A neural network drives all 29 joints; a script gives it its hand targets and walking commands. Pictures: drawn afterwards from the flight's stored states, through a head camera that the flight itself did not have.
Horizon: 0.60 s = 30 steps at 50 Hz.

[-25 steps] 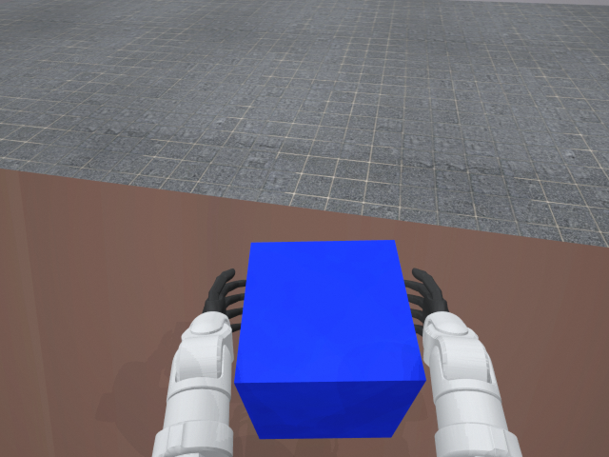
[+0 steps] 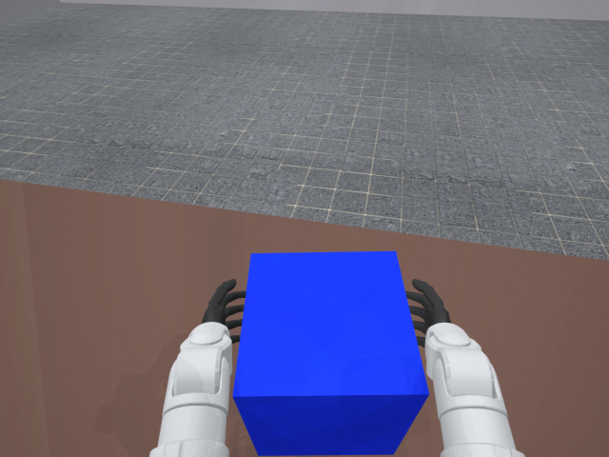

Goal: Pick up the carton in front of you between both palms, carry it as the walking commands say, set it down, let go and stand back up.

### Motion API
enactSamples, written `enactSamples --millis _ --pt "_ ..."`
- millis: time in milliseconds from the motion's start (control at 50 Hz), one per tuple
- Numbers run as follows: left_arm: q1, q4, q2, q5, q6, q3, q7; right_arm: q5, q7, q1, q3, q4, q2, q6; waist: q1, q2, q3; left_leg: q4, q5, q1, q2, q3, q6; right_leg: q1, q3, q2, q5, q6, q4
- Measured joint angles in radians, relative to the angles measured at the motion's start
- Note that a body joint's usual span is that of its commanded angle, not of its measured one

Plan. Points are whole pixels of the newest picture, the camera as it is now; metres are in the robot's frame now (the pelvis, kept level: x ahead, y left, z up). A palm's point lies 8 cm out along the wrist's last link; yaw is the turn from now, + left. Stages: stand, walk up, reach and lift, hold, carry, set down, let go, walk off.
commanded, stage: reach and lift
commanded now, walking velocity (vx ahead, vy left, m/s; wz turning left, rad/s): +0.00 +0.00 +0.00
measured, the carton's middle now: (324, 357) +0.29 +0.00 -0.04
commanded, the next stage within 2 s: hold in 0.06 s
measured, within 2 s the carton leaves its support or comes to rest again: neither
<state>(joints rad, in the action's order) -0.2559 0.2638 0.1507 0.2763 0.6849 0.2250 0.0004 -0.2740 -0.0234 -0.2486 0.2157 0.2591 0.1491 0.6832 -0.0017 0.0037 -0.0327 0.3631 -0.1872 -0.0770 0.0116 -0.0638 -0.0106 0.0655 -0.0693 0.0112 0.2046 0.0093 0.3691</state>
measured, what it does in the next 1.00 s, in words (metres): stands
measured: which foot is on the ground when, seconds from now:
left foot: down 0.00-0.98, up 1.00-1.00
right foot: down 0.00-1.00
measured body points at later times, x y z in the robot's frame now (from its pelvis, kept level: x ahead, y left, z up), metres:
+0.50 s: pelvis -0.02 +0.00 +0.00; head -0.05 +0.00 +0.45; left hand +0.29 +0.15 +0.04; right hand +0.28 -0.15 +0.04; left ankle +0.01 +0.13 -0.75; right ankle +0.01 -0.13 -0.75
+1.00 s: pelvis +0.03 -0.01 -0.01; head -0.01 -0.02 +0.44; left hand +0.34 +0.13 +0.07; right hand +0.33 -0.17 +0.07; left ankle +0.01 +0.13 -0.74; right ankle +0.01 -0.13 -0.75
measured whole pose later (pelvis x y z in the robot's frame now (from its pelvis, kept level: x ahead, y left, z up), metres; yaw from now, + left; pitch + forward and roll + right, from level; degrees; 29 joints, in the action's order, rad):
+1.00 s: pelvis +0.03 -0.01 -0.01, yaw -1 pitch +2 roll -1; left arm -0.22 0.00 0.14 0.17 0.86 0.16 -0.03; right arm -0.19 0.02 -0.20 0.15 -0.04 0.14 0.88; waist -0.01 -0.03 0.15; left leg 0.59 -0.36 -0.27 -0.04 -0.03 -0.01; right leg 0.23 0.02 0.00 0.30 0.00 0.51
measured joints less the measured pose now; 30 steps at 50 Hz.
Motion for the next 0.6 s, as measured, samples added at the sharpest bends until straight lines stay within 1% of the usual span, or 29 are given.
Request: enactSamples --millis 100,220,360,600 --pt "0.001 -0.017 0.0 -0.004 0.013 -0.003 0.0 0.005 0.002 0.001 -0.004 -0.018 0.0 0.014 0.0 0.0 -0.003 -0.001 0.002 0.005 0.0 -0.002 -0.001 -0.006 0.002 0.001 -0.002 0.0 -0.002" --pt "0.031 -0.086 -0.007 -0.023 0.053 -0.035 -0.004 0.024 0.009 0.031 -0.036 -0.089 -0.006 0.056 0.004 0.0 0.005 -0.023 0.014 0.031 -0.001 -0.003 -0.001 -0.033 0.002 -0.001 -0.014 0.0 -0.025" --pt "0.003 -0.057 -0.001 -0.009 0.081 -0.012 0.002 0.013 0.003 0.005 -0.014 -0.06 -0.001 0.084 0.005 0.0 -0.008 -0.007 0.012 0.036 0.0 -0.001 0.001 -0.037 0.0 0.0 -0.012 0.001 -0.008" --pt "-0.037 -0.033 0.009 0.001 0.068 0.021 0.004 0.001 -0.002 -0.037 0.02 -0.034 0.008 0.071 0.004 0.001 -0.02 0.018 0.008 0.019 0.003 -0.001 0.001 -0.02 -0.001 -0.001 -0.009 0.002 0.016"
